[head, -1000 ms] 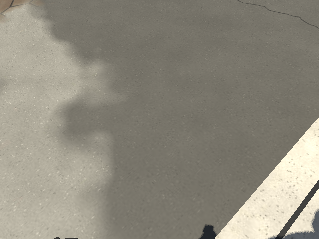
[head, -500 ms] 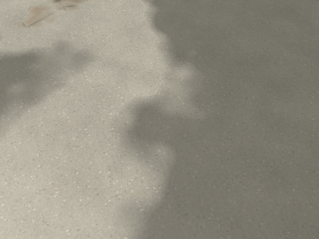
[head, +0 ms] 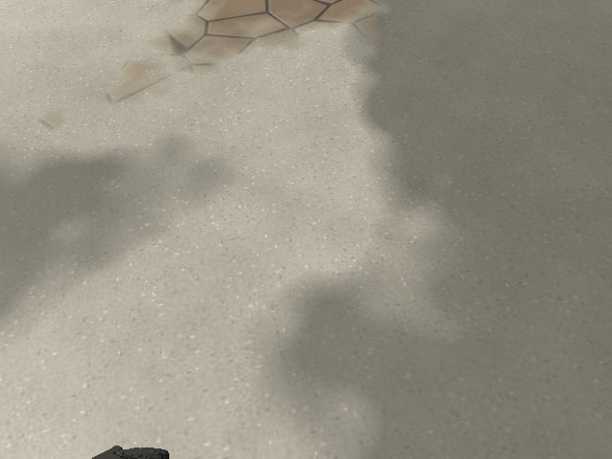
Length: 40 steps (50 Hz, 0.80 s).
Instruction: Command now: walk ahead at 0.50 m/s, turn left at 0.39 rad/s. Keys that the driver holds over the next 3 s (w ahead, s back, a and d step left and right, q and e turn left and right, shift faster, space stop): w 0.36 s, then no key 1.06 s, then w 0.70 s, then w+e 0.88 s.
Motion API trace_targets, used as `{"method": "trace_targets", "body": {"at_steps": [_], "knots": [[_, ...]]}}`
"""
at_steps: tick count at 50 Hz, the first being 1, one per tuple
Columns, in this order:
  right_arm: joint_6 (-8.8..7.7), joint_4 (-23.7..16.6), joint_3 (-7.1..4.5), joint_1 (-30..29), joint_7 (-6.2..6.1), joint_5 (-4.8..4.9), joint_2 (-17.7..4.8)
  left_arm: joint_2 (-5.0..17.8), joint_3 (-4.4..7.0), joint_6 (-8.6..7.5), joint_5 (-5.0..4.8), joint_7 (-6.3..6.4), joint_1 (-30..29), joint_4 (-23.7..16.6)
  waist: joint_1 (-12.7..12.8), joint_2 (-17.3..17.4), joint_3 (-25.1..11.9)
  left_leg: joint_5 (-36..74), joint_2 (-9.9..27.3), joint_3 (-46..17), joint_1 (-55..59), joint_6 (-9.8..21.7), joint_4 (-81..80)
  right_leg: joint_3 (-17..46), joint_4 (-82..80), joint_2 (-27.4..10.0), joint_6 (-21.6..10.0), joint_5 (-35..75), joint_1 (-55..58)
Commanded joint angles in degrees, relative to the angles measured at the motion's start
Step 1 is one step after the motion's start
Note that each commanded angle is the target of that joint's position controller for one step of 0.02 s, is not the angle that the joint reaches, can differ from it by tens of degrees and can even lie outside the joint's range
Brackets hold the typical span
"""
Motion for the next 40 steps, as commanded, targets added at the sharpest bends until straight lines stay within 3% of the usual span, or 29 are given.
{"method": "trace_targets", "body": {"at_steps": [1,2,3,4,6,8,12,15,18,21,22,23,24,25,26,27,28,29,30,33,35,40], "knots": [[-1.48,-5.8,0.22,5.7,0.05,1.28,0.6,18.9,5.58,-1.22,1.3,0.98,22.4,3.2,7.0,-24.2,-10.1,-9.5,-3.7,3.9,-30.0,2.7,30.4,43.1,-20.1,-22.8,-10.1,-29.0,34.0],[-0.58,-4.0,-0.34,3.5,-0.15,-0.46,-3.7,13.8,4.83,-0.44,0.22,0.77,19.6,2.7,6.7,-11.4,-3.4,-6.4,0.7,0.1,-35.4,3.4,37.0,43.0,-20.4,-21.4,-10.7,-38.2,29.6],[-0.52,-4.6,-0.48,-0.6,0.47,-0.72,-3.7,10.1,3.93,-0.31,-0.39,0.48,15.5,1.9,6.2,-5.9,1.1,0.0,2.2,-0.5,-35.7,3.4,36.6,34.7,-20.0,-18.3,-9.6,-34.7,24.8],[-0.51,-4.7,-0.32,-2.7,0.91,-0.54,-3.2,7.9,3.42,-0.39,-0.35,0.27,12.4,1.8,5.2,-4.2,2.4,4.6,4.0,-0.3,-33.2,2.8,33.5,26.1,-20.1,-15.2,-8.5,-24.2,20.9],[0.23,-3.9,-0.11,-2.3,1.44,-1.25,-2.6,6.5,3.16,-0.96,-0.44,0.4,11.6,2.9,3.9,-7.4,1.4,8.5,5.5,1.1,-27.8,1.1,30.2,15.8,-20.4,-10.9,-8.0,-7.9,17.9],[0.82,-3.7,0.01,-2.7,1.67,-1.24,-2.5,6.6,3.35,-1.79,-0.98,0.01,14.1,4.8,3.4,-7.2,0.0,10.5,5.2,1.9,-26.8,0.0,29.6,11.7,-20.3,-10.3,-9.4,3.1,18.4],[1.2,-5.6,0.89,-11.2,2.15,-1.18,-1.7,7.2,3.74,-2.03,-1.47,-0.09,17.4,7.4,4.6,-5.6,1.6,15.7,7.5,4.3,-30.0,-1.5,20.5,7.3,-23.4,-10.5,-11.5,6.2,20.3],[0.94,-6.8,2.2,-17.7,2.41,-0.99,0.1,7.7,3.96,-1.73,-1.61,-0.05,19.6,9.1,6.1,-6.2,2.5,19.4,8.6,8.2,-27.0,-1.9,10.2,3.7,-23.8,-9.1,-11.0,7.0,20.3],[0.62,-7.8,2.63,-22.1,2.14,-0.64,-0.3,8.7,4.18,-1.35,-1.56,-0.03,22.2,10.9,7.4,-6.4,3.3,18.5,7.7,10.7,-23.0,-1.3,3.4,2.8,-22.3,-9.7,-10.7,9.1,21.3],[-0.24,-6.9,2.78,-20.1,1.1,-0.65,0.1,9.1,4.18,-0.69,-1.26,0.26,22.7,12.6,6.1,-6.0,3.3,16.4,5.6,12.0,-17.3,0.6,-1.5,2.1,-15.6,-10.2,-9.5,24.7,23.6],[-0.82,-5.0,2.6,-15.7,0.56,-0.93,0.0,9.0,4.1,-0.48,-1.49,0.41,22.1,13.0,3.9,-4.8,1.7,19.3,4.1,12.5,-11.4,1.6,-6.0,0.6,-9.9,-8.8,-8.3,31.6,24.0],[-1.73,-2.3,2.05,-8.9,-0.04,-1.72,-1.4,7.9,3.67,-0.44,-1.92,0.54,22.5,13.3,1.6,-2.6,-2.6,24.3,4.4,11.6,-1.2,2.7,-8.9,-1.5,-1.3,-6.0,-6.7,31.4,21.7],[-2.5,-0.8,1.11,-1.1,-0.69,-2.69,-5.3,6.0,2.95,-0.62,-2.28,0.73,22.2,11.7,-1.1,2.4,-9.3,35.6,15.0,1.9,11.6,4.6,-7.4,-3.7,10.9,-3.2,-4.8,14.4,13.5],[-1.81,-0.2,-0.58,1.7,-1.19,-1.75,-11.9,0.5,1.61,-0.32,-3.84,0.79,29.6,11.3,0.8,17.2,-17.0,56.3,31.7,-18.0,25.4,14.5,-7.8,-6.2,30.0,5.3,-2.8,-25.1,-1.6],[-1.04,0.2,-0.64,2.0,-1.16,1.3,-10.0,7.0,3.46,0.83,-2.24,1.68,26.4,12.7,-0.6,8.9,-16.5,60.5,29.9,-17.5,21.7,15.8,-8.7,0.4,35.6,4.7,-3.1,-27.7,-3.9],[-1.12,-0.2,0.6,-3.2,-1.27,1.32,-6.4,6.0,3.47,1.13,-1.91,1.59,22.4,11.9,1.5,6.9,-9.4,62.0,26.8,-10.3,15.6,14.5,-9.6,1.9,36.2,2.8,-3.3,-24.8,-5.4],[-1.23,-0.5,1.83,-7.5,-1.37,0.83,-2.5,4.3,3.1,1.22,-1.64,1.51,20.2,12.0,3.0,5.4,-4.5,61.2,23.9,-5.7,9.5,12.2,-11.7,2.0,32.8,1.2,-3.1,-21.7,-5.1],[-1.33,-0.4,2.5,-9.6,-1.62,0.75,-0.6,4.0,3.24,1.77,-1.2,1.4,19.2,12.3,4.5,5.9,-1.9,60.2,21.4,-2.6,5.5,10.1,-13.5,1.9,29.4,0.0,-2.6,-19.1,-3.3],[-1.37,-0.1,2.92,-10.9,-1.89,0.85,0.4,3.7,3.21,2.51,-0.7,1.17,20.1,13.0,5.9,6.6,-1.8,59.7,19.7,0.0,1.9,8.9,-15.0,1.7,27.2,-0.2,-1.9,-16.9,0.6],[-2.14,1.1,3.24,-11.3,-2.14,0.56,-0.4,1.4,2.73,3.92,-0.92,0.99,21.4,14.8,8.0,5.5,-4.2,63.4,18.0,4.3,-1.9,9.0,-15.5,0.6,21.1,1.2,-0.7,-13.1,7.7],[-2.2,2.0,3.41,-11.7,-2.16,0.38,-0.8,0.8,2.29,4.48,-0.83,1.39,19.0,15.0,7.9,5.8,-3.7,59.7,17.0,5.9,-3.6,8.6,-15.6,0.0,13.9,1.2,-0.5,-11.4,9.8],[-0.52,4.7,3.49,-9.4,-2.29,0.14,-1.4,1.7,1.7,5.36,-1.07,2.45,13.6,15.9,5.6,6.1,-2.0,33.5,17.2,2.6,-6.9,8.3,-17.5,-1.2,3.3,1.2,-1.2,-8.9,14.8]]}}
